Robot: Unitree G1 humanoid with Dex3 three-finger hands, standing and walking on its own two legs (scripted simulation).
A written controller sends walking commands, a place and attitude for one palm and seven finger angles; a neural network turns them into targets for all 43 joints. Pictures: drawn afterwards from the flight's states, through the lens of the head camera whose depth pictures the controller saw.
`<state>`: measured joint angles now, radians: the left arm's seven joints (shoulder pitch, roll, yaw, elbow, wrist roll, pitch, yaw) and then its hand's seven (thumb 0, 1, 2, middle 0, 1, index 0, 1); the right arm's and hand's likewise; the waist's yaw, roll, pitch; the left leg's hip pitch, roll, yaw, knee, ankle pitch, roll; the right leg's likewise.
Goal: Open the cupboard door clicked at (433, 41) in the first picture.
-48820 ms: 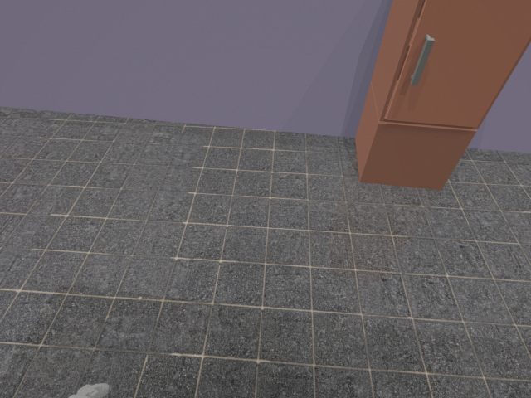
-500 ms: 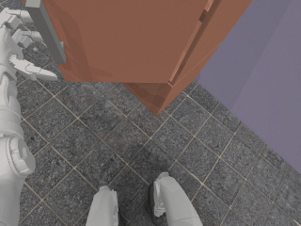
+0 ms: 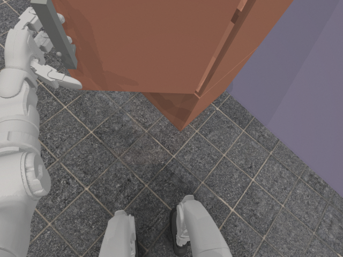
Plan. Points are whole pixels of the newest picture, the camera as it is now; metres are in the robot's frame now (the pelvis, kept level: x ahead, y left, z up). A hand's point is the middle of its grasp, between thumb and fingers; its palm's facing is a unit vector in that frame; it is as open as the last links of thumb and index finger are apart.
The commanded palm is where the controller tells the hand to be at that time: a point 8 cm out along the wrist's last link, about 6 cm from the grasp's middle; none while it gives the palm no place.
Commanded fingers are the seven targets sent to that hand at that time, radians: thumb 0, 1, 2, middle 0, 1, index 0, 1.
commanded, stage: slide the fingers in behind the handle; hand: left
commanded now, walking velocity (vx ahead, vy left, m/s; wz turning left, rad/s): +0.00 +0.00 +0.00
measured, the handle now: (60, 30) +0.59 +0.18 +0.06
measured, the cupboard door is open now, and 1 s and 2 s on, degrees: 48 47 59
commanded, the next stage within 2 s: close the thumb around the handle in 0.66 s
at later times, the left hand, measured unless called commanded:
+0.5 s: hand (70, 53) +0.54 +0.16 +0.05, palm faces -0.06 -1.00 -0.03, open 13.9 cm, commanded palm +0.52 +0.20 +0.05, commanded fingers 0.00 -0.50 0.30 -0.30 -1.20 -0.30 -1.20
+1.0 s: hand (72, 53) +0.54 +0.16 +0.05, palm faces -0.07 -1.00 -0.03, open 12.2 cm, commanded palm +0.53 +0.19 +0.05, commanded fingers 0.00 0.23 0.61 -0.35 -1.28 -0.35 -1.28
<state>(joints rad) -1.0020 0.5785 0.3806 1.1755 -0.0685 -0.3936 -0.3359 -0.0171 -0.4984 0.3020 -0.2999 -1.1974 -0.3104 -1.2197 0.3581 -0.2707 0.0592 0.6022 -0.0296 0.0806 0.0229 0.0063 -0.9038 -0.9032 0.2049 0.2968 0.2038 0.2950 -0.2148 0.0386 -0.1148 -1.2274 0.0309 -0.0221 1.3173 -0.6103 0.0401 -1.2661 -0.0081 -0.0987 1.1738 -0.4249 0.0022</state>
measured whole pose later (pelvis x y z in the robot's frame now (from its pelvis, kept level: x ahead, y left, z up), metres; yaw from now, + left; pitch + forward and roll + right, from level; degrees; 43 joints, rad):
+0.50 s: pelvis +0.00 +0.00 +0.00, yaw +0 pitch +29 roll -4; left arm -0.97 0.51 0.38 1.18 -0.05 -0.44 -0.25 -0.02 -0.50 0.30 -0.30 -1.20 -0.32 -1.21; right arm 0.36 -0.26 0.06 0.59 -0.03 0.08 0.04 0.01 -0.90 -0.90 0.20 0.30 0.20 0.29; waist -0.21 0.05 -0.12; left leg -1.19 0.03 0.00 1.30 -0.61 0.04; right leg -1.24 -0.01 -0.08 1.17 -0.43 0.01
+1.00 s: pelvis +0.00 +0.00 +0.00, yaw +0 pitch +29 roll -4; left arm -1.01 0.53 0.36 1.20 -0.05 -0.43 -0.25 -0.02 -0.24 0.41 -0.32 -1.22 -0.34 -1.25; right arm 0.36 -0.27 0.05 0.60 -0.04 0.08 0.03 0.01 -0.90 -0.90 0.20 0.30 0.20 0.29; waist -0.22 0.04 -0.12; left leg -1.21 0.03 -0.01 1.30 -0.61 0.04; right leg -1.26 -0.01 -0.09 1.18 -0.43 0.00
